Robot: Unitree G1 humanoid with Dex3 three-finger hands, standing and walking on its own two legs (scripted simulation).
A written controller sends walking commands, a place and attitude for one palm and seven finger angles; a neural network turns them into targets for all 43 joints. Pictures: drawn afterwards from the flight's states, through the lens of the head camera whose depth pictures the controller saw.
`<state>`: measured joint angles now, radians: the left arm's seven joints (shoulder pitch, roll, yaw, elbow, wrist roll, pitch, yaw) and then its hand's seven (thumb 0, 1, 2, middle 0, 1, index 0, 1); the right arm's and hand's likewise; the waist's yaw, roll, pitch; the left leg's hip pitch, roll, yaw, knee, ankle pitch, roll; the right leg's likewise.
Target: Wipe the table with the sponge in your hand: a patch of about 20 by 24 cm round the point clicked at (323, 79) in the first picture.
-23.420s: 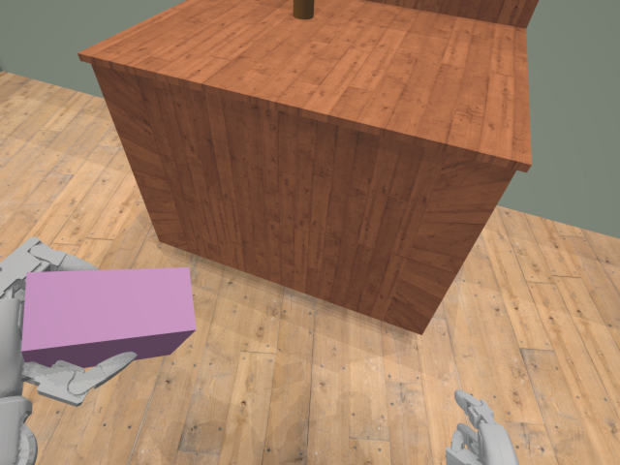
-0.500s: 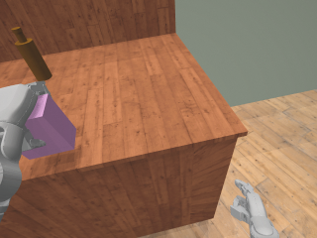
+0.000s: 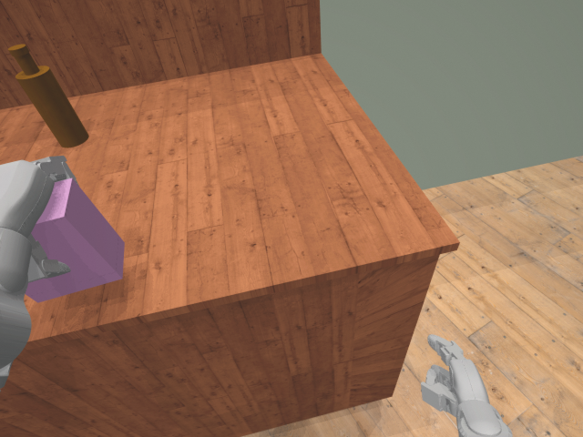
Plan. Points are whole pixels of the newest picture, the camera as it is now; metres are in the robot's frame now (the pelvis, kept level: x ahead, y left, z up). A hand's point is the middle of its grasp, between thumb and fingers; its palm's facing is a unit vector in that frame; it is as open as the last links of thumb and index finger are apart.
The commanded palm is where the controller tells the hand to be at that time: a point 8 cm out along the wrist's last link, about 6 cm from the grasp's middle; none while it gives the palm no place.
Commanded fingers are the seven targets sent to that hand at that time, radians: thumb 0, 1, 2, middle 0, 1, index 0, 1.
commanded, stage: move the sponge above the wiping area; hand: left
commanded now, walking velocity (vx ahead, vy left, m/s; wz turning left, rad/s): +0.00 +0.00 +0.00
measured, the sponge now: (65, 253) +0.25 +0.35 +0.15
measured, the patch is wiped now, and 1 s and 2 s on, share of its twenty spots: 0.00 0.05 0.15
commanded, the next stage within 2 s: none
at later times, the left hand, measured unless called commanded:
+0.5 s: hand (44, 232) +0.26 +0.37 +0.18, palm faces +0.00 +0.03 -1.00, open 10.6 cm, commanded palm +0.23 +0.35 +0.24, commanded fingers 0.00 0.10 1.30 -1.20 -1.60 -1.20 -1.60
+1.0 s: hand (48, 237) +0.26 +0.37 +0.17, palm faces -0.06 +0.03 -1.00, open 10.6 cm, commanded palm +0.23 +0.36 +0.25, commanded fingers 0.00 0.10 1.30 -1.20 -1.60 -1.20 -1.60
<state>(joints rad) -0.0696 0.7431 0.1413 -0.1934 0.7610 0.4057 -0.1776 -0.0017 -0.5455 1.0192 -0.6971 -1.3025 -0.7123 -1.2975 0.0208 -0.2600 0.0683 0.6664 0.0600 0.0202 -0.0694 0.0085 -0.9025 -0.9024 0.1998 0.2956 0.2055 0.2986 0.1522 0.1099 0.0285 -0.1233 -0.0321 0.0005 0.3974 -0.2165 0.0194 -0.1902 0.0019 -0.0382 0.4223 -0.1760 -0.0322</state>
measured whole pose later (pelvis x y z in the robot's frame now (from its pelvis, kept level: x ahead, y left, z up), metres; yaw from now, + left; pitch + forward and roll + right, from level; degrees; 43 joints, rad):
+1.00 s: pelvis +0.02 +0.01 +0.00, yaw +1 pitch -2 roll +0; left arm -0.02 0.79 0.19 -0.07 0.77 0.21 -0.25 0.00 -0.54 1.02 -0.69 -1.30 -0.71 -1.30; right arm 0.09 -0.29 0.04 0.64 0.06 0.01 -0.09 0.01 -0.90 -0.90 0.20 0.30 0.20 0.30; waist 0.12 0.11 0.04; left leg -0.14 -0.03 -0.02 0.42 -0.24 0.03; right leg -0.19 0.00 -0.05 0.41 -0.19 -0.02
